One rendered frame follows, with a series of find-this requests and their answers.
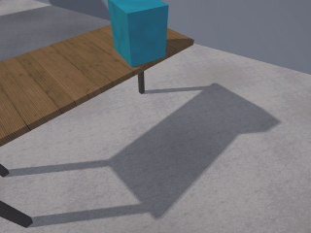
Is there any carton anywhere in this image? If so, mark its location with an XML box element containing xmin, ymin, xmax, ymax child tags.
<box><xmin>107</xmin><ymin>0</ymin><xmax>169</xmax><ymax>67</ymax></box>

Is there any table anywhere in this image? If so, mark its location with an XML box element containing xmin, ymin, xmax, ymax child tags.
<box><xmin>0</xmin><ymin>24</ymin><xmax>194</xmax><ymax>228</ymax></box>

